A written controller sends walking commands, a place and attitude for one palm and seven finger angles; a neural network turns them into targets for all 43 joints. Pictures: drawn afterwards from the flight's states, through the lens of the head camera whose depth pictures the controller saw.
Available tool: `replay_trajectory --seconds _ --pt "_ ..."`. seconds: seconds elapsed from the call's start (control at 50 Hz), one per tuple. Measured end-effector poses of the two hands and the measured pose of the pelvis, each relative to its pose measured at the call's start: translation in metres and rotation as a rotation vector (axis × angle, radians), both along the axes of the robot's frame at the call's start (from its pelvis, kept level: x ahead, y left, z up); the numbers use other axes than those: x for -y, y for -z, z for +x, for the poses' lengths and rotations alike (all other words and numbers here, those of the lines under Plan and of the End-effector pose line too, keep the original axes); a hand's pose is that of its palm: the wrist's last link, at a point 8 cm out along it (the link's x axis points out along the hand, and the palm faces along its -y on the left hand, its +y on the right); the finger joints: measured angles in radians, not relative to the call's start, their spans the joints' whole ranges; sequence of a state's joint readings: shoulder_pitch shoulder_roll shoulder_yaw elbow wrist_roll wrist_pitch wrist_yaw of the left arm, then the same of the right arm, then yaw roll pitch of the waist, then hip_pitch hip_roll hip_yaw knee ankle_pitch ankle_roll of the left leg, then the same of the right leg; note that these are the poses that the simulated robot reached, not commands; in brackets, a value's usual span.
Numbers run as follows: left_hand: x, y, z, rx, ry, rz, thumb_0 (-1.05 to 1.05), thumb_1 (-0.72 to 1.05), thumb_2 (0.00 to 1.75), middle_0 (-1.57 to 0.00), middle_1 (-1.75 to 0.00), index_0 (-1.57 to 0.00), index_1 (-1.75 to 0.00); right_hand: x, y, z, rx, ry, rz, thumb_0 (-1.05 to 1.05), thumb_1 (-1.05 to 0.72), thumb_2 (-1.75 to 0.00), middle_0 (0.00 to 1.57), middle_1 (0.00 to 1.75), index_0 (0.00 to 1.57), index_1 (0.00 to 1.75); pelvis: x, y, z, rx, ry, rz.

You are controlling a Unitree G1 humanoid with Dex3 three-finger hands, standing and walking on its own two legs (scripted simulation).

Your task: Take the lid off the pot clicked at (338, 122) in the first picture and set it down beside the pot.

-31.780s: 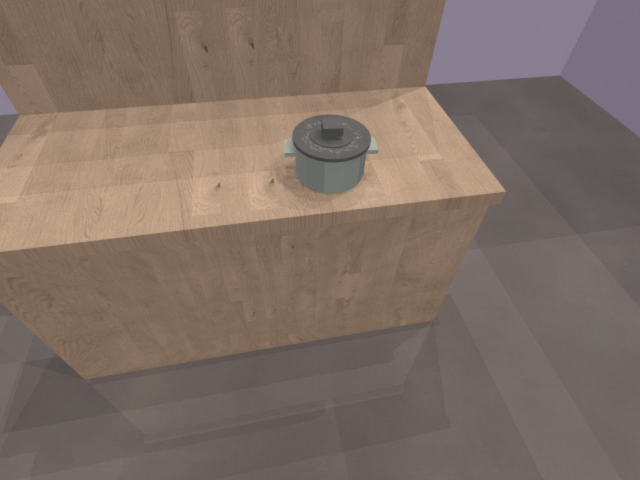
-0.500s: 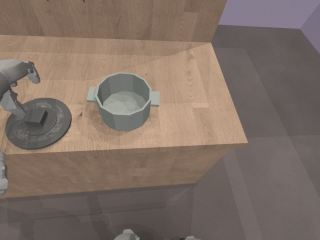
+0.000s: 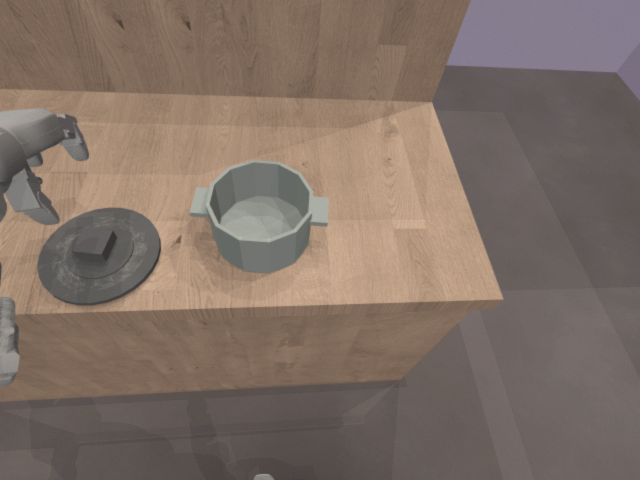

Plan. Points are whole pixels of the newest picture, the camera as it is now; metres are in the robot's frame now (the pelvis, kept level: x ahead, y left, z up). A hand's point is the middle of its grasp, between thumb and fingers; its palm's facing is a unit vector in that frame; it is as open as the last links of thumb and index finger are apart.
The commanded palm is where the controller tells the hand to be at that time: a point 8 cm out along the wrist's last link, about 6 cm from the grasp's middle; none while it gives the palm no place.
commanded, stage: draw the hand back to the body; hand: left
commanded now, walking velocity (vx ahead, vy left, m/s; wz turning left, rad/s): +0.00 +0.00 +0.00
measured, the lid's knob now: (95, 244) +0.46 +0.33 -0.06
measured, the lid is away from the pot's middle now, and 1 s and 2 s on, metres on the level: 0.26 0.26 0.26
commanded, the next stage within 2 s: none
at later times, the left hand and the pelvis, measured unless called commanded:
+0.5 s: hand (39, 203) +0.41 +0.32 +0.10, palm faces -0.38 -0.11 -0.92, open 11.0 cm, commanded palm +0.40 +0.31 +0.16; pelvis +0.00 -0.01 +0.01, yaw +1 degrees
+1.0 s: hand (82, 185) +0.39 +0.25 +0.15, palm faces +0.44 -0.85 -0.31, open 10.2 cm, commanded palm +0.33 +0.28 +0.17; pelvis +0.03 -0.05 +0.02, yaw +0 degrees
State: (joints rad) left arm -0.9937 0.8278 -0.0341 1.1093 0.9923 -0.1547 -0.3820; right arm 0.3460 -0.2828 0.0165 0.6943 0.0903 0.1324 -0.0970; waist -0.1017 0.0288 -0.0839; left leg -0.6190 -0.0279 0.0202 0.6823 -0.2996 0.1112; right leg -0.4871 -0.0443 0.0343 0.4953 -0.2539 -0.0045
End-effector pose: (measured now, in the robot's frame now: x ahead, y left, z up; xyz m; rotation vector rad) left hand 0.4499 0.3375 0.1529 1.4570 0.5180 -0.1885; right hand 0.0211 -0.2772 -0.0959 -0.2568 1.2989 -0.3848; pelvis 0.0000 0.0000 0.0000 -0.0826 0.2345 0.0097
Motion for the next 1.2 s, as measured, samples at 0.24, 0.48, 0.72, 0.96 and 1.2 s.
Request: replay_trajectory --seconds 0.24,0.48,0.72,0.96,1.2 --pt "0.005 0.002 -0.004 0.024 0.015 0.003 0.0 0.03 0.56 -0.33 -0.91 -0.34 -0.91 0.005 -0.004 0.0 0.004 0.006 0.001 0.01 -0.9 -0.9 0.2 0.3 0.21 0.3 0.003 -0.003 0.001 0.009 0.0 0.006" --pt "0.015 -0.001 -0.033 0.053 0.039 -0.004 0.0 0.03 0.56 -0.33 -0.91 -0.34 -0.91 -0.001 -0.002 0.039 0.086 -0.048 0.068 0.01 -0.9 -0.9 0.2 0.3 0.21 0.3 0.008 -0.008 0.001 0.056 -0.012 0.019" --pt "0.033 0.004 -0.065 0.619 -0.296 -0.893 0.0 0.03 0.56 -0.34 -0.91 -0.34 -0.91 -0.013 -0.021 0.094 0.279 -0.202 0.089 0.01 -0.9 -0.9 0.2 0.3 0.21 0.3 0.025 -0.017 0.005 0.168 -0.012 0.042" --pt "0.049 -0.01 -0.091 0.847 -0.419 -1.017 0.0 0.18 0.62 -0.31 -0.81 -0.31 -0.8 0.022 -0.027 0.12 0.391 -0.219 0.09 0.01 -0.9 -0.9 0.2 0.3 0.21 0.3 0.049 -0.02 0.026 0.207 0.002 0.052" --pt "0.077 -0.013 -0.133 0.882 -0.464 -0.978 0.01 0.42 0.72 -0.27 -0.63 -0.27 -0.63 0.054 -0.02 0.143 0.411 -0.235 0.11 0.02 -0.9 -0.9 0.2 0.3 0.21 0.3 0.082 -0.021 0.033 0.232 -0.015 0.068"
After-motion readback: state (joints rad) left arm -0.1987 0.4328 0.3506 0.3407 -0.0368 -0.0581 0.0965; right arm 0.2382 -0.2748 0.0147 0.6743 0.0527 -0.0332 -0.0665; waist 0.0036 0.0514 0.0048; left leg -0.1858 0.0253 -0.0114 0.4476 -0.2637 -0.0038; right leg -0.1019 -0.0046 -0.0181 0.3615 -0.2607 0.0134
